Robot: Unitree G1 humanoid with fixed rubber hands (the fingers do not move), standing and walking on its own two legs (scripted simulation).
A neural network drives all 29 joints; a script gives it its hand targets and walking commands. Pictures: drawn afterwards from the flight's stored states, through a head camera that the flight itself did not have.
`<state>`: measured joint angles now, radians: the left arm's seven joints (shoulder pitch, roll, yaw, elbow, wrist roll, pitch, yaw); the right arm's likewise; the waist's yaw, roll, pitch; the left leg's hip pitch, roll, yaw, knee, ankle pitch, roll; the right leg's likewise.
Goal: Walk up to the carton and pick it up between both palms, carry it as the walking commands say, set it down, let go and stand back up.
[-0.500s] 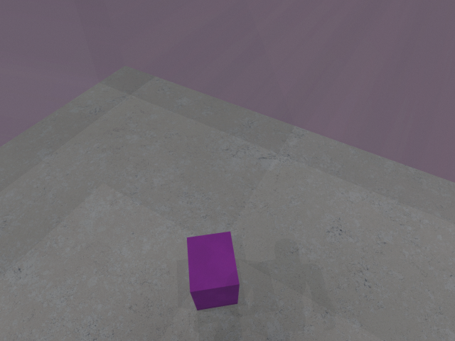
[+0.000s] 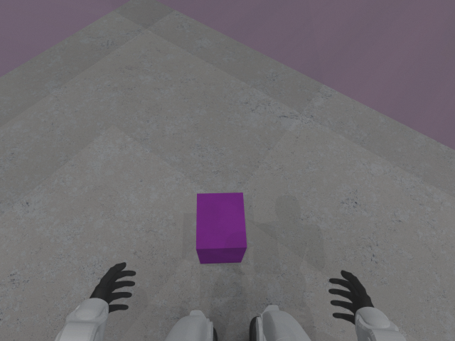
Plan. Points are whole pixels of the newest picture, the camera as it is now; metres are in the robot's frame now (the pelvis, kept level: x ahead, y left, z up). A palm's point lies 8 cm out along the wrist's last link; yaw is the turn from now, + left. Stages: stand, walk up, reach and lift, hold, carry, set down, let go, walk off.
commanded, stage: reach and lift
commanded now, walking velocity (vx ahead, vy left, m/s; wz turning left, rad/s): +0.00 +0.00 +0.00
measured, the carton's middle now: (220, 230) +0.46 +0.02 -0.60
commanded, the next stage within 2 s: none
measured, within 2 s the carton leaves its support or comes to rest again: neither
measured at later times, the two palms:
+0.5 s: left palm (129, 243) +0.30 +0.21 -0.14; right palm (327, 250) +0.28 -0.21 -0.13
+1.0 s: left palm (148, 192) +0.43 +0.20 -0.16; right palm (291, 197) +0.42 -0.15 -0.16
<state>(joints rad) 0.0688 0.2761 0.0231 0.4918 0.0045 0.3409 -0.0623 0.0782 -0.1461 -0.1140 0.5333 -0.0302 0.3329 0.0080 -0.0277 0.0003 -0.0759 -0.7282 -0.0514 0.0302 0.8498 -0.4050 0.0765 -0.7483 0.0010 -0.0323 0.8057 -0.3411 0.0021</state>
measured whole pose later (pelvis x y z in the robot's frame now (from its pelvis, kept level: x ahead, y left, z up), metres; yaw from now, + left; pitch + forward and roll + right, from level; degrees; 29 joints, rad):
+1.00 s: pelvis -0.05 -0.01 -0.05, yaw +0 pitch +41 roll -2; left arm -1.08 0.28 0.30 1.06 0.05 0.11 -0.01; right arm -0.98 -0.04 -0.31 0.87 -0.10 0.15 -0.17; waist -0.02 -0.01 -0.07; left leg -1.41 -0.05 0.01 1.01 -0.32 0.06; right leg -1.41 0.01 -0.05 0.94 -0.26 -0.01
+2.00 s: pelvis -0.08 -0.02 -0.22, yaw +0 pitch +50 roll -4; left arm -1.44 0.34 0.24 1.11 0.00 0.14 0.04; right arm -1.35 -0.20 -0.34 0.98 -0.01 0.14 -0.14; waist -0.01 -0.03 0.00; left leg -2.07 -0.06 0.01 1.71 -0.52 0.05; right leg -2.07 0.02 -0.04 1.66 -0.47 0.00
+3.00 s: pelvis -0.11 -0.03 -0.36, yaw +1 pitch +36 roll -2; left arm -1.70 0.41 0.06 1.32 -0.14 0.13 0.04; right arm -1.63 -0.28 -0.21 1.22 0.14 0.12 -0.14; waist 0.00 -0.06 0.40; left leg -2.23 -0.03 0.06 2.20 -0.59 0.06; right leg -2.25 0.02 -0.04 2.15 -0.53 0.00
